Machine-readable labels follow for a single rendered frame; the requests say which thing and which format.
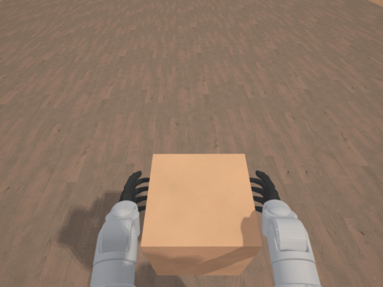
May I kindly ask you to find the robot left forearm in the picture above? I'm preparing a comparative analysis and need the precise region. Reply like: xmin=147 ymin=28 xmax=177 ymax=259
xmin=90 ymin=200 xmax=140 ymax=287

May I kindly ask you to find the robot left hand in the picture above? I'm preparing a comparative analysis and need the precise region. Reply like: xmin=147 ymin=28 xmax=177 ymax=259
xmin=119 ymin=171 xmax=150 ymax=212

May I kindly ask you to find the robot right hand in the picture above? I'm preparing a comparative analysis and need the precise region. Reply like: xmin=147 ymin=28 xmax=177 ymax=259
xmin=250 ymin=170 xmax=280 ymax=213

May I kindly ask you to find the robot right forearm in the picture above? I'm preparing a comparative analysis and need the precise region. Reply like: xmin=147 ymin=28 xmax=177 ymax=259
xmin=262 ymin=200 xmax=322 ymax=287

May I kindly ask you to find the carton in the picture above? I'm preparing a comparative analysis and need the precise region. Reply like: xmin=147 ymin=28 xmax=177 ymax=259
xmin=141 ymin=154 xmax=262 ymax=276

